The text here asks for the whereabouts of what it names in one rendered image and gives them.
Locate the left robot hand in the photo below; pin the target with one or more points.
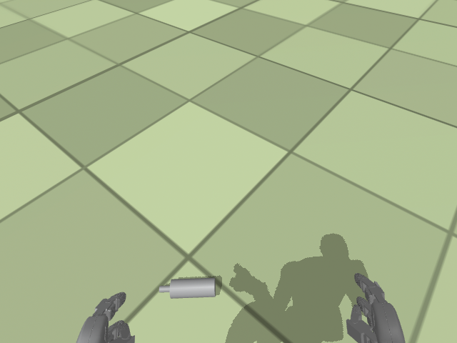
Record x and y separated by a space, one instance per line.
96 328

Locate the right robot hand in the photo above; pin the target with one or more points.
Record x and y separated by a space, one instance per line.
381 316

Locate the bottle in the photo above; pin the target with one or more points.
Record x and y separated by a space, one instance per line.
190 288

